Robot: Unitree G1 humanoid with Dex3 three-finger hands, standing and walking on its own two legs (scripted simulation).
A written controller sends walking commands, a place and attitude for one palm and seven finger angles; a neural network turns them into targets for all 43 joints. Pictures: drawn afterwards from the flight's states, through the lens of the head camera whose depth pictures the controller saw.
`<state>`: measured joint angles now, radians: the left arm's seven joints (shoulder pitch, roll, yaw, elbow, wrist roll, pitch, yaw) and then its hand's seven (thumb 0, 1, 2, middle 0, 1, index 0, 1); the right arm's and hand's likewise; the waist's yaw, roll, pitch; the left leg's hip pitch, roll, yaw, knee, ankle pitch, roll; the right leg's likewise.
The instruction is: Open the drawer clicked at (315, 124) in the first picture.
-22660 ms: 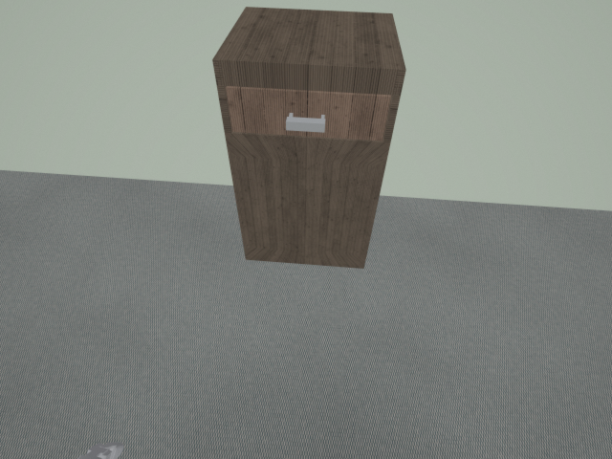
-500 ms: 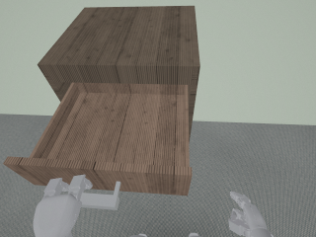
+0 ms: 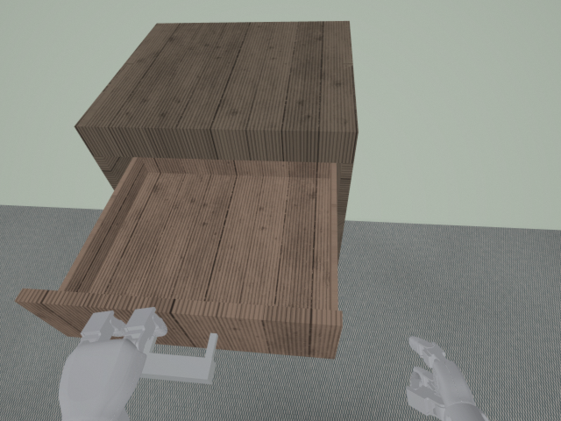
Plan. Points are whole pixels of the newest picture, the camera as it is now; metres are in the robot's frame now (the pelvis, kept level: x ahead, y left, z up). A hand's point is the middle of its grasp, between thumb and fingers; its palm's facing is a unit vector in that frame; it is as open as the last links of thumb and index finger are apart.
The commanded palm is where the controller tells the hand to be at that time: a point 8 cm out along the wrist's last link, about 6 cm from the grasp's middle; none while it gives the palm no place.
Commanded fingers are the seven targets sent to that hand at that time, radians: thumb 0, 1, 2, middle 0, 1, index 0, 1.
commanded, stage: lift the hand off the handle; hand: left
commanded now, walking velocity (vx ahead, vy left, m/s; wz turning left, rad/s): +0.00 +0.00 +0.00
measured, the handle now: (178, 352) +0.22 +0.18 -0.02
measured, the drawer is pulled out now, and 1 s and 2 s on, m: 0.30 0.30 0.30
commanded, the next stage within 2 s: draw the hand back to the body in 1.52 s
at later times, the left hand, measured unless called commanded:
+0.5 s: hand (113, 366) +0.17 +0.22 +0.05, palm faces +0.06 -0.14 -0.99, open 13.7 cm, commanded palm +0.14 +0.22 +0.11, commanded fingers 0.00 -0.50 0.30 -0.30 -1.20 -0.30 -1.20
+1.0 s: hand (102, 356) +0.17 +0.22 +0.09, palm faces +0.06 -0.13 -0.99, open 13.8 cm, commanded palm +0.14 +0.21 +0.15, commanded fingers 0.00 -0.50 0.30 -0.30 -1.20 -0.30 -1.20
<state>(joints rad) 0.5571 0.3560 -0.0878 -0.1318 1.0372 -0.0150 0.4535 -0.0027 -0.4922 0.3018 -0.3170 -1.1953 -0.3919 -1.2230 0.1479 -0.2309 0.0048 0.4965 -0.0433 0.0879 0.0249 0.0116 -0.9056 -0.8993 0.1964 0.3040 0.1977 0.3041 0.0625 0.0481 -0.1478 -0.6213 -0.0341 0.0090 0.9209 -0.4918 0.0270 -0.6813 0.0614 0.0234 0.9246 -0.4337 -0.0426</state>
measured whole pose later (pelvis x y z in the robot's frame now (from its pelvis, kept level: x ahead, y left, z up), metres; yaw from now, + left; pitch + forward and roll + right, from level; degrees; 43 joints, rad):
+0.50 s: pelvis +0.00 +0.00 +0.01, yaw +0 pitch +9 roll +0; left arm 0.61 0.38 -0.05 -0.29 0.99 -0.01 0.39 0.00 -0.49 0.30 -0.32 -1.20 -0.35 -1.21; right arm 0.15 -0.24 0.00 0.48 -0.03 0.10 0.04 0.01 -0.91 -0.90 0.20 0.30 0.20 0.30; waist 0.08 0.06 -0.14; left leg -0.53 -0.03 0.01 0.84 -0.47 0.03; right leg -0.59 0.06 0.03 0.85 -0.41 -0.04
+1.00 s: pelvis +0.01 +0.00 +0.02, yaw -1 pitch +6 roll +0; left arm 0.63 0.41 -0.05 -0.39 0.96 0.03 0.30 0.00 -0.49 0.30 -0.32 -1.20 -0.32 -1.20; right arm 0.16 -0.24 0.02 0.47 -0.01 0.10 0.05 0.01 -0.91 -0.90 0.20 0.30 0.20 0.30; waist 0.10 0.08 -0.12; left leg -0.42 -0.03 0.02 0.75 -0.43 0.03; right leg -0.48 0.07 0.04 0.75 -0.37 -0.04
